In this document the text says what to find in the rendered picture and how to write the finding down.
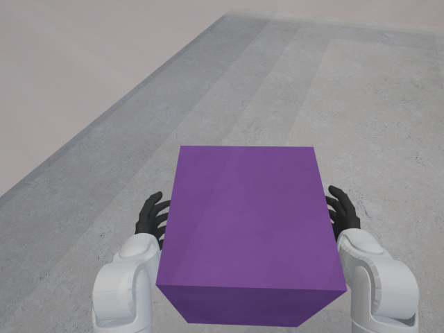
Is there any carton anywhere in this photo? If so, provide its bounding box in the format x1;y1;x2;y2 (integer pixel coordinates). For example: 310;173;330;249
155;146;347;327

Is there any right robot forearm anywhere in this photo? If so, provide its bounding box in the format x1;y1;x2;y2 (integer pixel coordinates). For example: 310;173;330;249
336;228;420;333

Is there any left robot forearm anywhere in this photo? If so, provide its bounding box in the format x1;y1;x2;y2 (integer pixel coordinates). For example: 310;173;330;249
92;233;161;333

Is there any left robot hand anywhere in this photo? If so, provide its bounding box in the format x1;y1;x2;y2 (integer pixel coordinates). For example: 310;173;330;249
135;191;171;250

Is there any right robot hand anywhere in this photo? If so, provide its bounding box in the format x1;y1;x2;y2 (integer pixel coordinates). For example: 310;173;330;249
325;185;361;242

